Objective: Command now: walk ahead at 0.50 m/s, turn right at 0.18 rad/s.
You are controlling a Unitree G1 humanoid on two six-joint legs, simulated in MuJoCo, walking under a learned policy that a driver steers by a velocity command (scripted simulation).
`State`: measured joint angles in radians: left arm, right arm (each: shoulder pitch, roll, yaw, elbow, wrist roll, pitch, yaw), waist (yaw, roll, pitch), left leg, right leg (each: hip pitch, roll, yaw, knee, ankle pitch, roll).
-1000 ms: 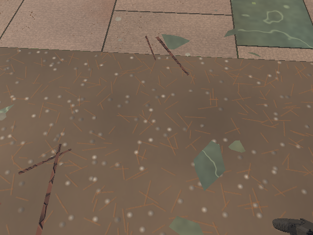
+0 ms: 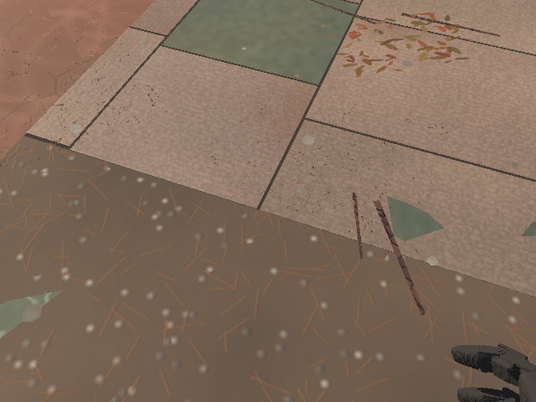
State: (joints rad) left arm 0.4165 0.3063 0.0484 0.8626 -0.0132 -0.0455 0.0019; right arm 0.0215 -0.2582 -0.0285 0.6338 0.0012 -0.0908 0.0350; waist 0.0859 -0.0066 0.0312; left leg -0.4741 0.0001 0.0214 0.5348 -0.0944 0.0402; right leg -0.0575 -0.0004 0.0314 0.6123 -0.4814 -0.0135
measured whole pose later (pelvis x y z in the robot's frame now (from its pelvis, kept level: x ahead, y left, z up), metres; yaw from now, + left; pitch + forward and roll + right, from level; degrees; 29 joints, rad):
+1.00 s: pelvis +0.54 -0.11 +0.00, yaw -29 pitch +2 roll -1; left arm 0.38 0.30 0.07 0.74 -0.01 -0.04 0.01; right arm 0.06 -0.28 -0.03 0.70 0.00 -0.12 0.03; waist 0.08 0.03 0.00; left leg -0.46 0.01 -0.03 0.47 -0.04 0.01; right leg -0.04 0.09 0.18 0.46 -0.44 -0.05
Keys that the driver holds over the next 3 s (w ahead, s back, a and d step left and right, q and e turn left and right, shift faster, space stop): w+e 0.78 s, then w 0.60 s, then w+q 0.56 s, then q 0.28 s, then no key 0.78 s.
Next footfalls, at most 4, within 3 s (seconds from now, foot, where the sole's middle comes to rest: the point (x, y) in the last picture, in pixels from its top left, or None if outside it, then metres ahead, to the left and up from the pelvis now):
0.52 right None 0.41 -0.17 -0.76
1.00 left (329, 297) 0.74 -0.08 -0.76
1.52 right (457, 271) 0.85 -0.44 -0.76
2.04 left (396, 173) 1.21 -0.29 -0.76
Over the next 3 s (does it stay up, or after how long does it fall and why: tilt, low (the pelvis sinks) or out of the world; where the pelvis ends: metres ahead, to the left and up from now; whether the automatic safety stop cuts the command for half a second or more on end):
stays up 1.19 -0.41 0.01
